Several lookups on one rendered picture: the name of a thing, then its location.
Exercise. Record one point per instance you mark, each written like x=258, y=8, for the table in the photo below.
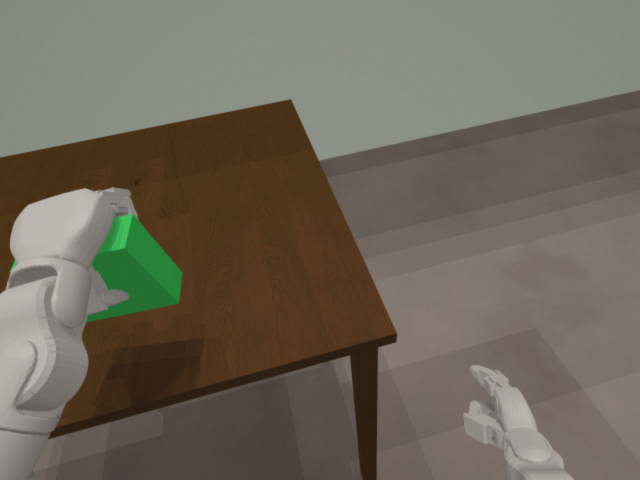
x=272, y=278

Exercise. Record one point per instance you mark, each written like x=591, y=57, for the right robot forearm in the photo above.
x=529, y=456

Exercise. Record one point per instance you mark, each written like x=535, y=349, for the sponge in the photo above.
x=131, y=260

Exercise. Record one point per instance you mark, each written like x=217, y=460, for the right robot hand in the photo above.
x=488, y=423

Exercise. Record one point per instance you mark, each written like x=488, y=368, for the left robot hand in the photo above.
x=73, y=226

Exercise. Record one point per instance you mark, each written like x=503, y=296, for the left robot forearm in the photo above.
x=43, y=361

